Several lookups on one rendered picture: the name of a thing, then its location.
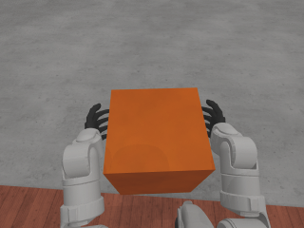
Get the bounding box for right robot hand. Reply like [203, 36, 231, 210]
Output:
[201, 99, 226, 139]

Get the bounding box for left robot hand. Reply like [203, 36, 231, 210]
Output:
[85, 103, 109, 140]

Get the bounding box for carton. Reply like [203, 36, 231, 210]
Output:
[103, 87, 216, 196]

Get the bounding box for right robot shin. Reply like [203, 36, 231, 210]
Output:
[183, 200, 193, 205]

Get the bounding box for right robot forearm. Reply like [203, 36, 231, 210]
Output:
[210, 123, 271, 228]

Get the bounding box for robot right thigh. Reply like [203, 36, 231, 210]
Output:
[177, 204, 214, 228]

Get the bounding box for right robot upper arm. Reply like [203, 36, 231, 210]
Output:
[217, 218, 267, 228]

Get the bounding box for left robot forearm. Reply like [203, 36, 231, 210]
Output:
[60, 127, 105, 228]

